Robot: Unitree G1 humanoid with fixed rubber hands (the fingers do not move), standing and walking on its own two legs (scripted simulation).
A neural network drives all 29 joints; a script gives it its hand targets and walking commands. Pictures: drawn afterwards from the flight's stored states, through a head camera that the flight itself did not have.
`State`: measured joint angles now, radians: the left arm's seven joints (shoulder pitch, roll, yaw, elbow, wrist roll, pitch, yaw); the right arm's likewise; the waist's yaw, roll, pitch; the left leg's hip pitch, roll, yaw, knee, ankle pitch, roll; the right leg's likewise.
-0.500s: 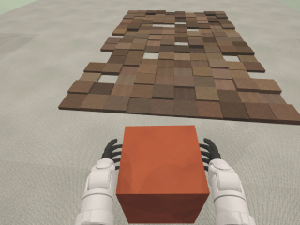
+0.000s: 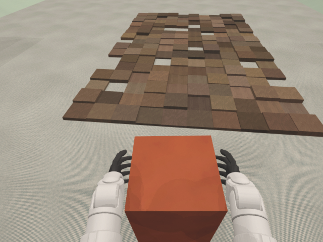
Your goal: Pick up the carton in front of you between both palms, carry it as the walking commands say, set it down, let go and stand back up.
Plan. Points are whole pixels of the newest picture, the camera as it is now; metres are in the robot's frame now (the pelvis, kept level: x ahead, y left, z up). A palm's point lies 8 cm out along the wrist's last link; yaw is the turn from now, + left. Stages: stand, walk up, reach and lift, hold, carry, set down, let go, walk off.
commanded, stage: reach and lift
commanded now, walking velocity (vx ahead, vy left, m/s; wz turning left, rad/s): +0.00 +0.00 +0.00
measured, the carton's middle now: (173, 190) +0.29 +0.00 -0.04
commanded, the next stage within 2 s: hold in 0.24 s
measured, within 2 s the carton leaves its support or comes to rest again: neither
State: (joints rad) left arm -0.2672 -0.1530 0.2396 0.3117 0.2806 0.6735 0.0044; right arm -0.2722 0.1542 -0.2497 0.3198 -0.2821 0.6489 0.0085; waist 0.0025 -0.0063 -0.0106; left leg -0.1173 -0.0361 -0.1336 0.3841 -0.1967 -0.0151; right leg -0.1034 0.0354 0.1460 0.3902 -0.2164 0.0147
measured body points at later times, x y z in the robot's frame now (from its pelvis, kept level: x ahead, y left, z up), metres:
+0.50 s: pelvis +0.00 +0.00 +0.00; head -0.05 +0.00 +0.45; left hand +0.29 +0.15 +0.04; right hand +0.30 -0.15 +0.05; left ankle +0.01 +0.13 -0.74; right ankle +0.00 -0.13 -0.74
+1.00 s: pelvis -0.01 +0.00 +0.00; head -0.05 +0.00 +0.45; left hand +0.29 +0.15 +0.04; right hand +0.30 -0.15 +0.05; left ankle +0.01 +0.13 -0.74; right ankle +0.00 -0.13 -0.74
